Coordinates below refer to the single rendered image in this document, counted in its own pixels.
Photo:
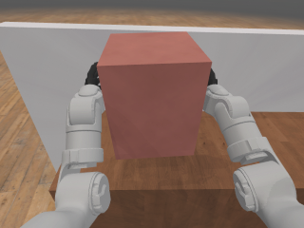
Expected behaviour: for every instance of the pedestal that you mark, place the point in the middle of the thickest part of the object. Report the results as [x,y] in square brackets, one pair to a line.
[193,191]

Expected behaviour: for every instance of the robot left forearm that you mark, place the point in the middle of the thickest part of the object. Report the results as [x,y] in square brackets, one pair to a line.
[83,132]

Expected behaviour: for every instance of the carton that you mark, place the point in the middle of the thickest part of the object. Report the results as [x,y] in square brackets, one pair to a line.
[154,86]

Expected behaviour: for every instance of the robot right upper arm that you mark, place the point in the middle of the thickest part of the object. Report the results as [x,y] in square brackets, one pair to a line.
[266,189]

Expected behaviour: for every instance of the robot right forearm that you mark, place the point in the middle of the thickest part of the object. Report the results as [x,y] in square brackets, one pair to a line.
[244,140]

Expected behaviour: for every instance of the robot left hand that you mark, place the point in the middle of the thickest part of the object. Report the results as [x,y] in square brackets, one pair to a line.
[92,76]

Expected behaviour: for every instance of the robot left upper arm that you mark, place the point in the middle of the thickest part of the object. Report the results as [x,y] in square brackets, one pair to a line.
[80,199]

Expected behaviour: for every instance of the robot right hand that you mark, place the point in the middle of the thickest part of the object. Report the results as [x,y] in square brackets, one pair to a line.
[212,78]

